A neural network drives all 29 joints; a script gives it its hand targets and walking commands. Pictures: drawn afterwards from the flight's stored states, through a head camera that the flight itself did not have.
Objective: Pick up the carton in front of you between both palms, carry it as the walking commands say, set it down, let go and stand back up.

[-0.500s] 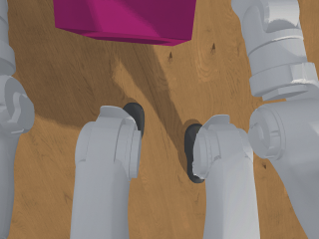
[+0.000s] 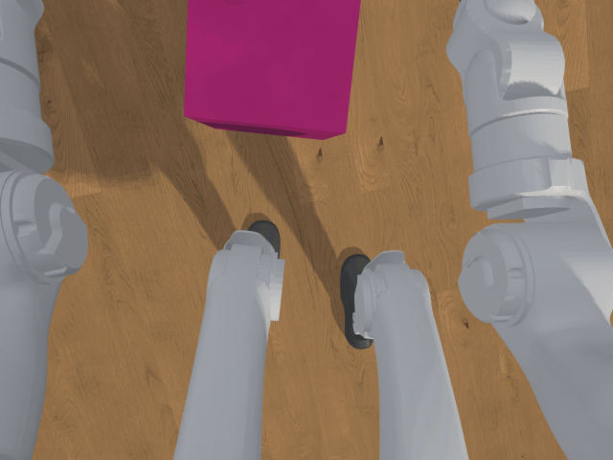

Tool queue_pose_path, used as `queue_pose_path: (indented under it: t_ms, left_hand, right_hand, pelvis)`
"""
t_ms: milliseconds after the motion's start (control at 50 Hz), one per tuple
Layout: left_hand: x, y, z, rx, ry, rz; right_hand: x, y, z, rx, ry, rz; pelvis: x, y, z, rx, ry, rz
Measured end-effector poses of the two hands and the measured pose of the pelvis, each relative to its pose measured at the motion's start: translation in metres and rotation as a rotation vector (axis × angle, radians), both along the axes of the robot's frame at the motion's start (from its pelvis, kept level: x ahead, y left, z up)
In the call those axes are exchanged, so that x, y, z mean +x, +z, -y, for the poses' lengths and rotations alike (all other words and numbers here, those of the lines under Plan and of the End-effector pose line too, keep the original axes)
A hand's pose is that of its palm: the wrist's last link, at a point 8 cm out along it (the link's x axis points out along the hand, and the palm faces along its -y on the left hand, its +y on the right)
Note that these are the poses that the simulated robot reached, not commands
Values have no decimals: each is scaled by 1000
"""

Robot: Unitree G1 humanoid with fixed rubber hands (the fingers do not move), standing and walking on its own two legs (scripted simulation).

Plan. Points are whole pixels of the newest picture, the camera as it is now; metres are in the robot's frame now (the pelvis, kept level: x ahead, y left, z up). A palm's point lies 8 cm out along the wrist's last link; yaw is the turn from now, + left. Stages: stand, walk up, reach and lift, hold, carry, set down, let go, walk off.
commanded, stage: set down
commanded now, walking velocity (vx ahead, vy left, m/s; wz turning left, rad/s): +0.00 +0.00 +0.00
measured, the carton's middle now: (273, 65) +0.54 +0.13 -0.39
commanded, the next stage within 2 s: let go in 0.36 s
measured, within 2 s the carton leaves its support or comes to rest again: neither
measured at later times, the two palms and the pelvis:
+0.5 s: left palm out of the picture +0.53 +0.33 +0.03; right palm out of the picture +0.57 -0.06 +0.03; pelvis +0.03 +0.01 +0.14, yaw +3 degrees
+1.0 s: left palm out of the picture +0.36 +0.29 +0.13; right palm out of the picture +0.42 -0.15 +0.13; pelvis +0.09 +0.00 +0.22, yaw +6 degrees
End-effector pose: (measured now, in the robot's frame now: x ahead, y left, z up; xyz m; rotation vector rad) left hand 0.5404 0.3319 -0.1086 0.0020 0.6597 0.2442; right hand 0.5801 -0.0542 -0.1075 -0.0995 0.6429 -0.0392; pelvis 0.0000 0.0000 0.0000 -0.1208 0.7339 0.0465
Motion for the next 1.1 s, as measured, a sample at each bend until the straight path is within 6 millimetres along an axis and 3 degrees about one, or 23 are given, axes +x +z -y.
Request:
queue_pose_path:
  t_ms: [340,500,640,800,1100]
  left_hand:
    - [-2,110,-4,-1,-18,-2]
    - [-14,142,-2,20,-28,-33]
    - [-64,155,1,95,-60,-113]
    - [-117,192,13,99,-71,-118]
    - [-215,253,59,83,-87,-142]
  right_hand:
    - [-2,108,-1,-3,5,-8]
    - [-14,140,6,-27,16,-29]
    - [-57,155,25,-107,83,-73]
    - [-101,193,54,-119,107,-93]
    - [-201,254,123,-94,106,-132]
  pelvis:
    - [19,98,-8,12,25,-5]
    - [29,138,-9,29,31,16]
    - [45,169,-12,45,39,71]
    - [64,199,-11,74,48,156]
    - [95,237,3,127,51,391]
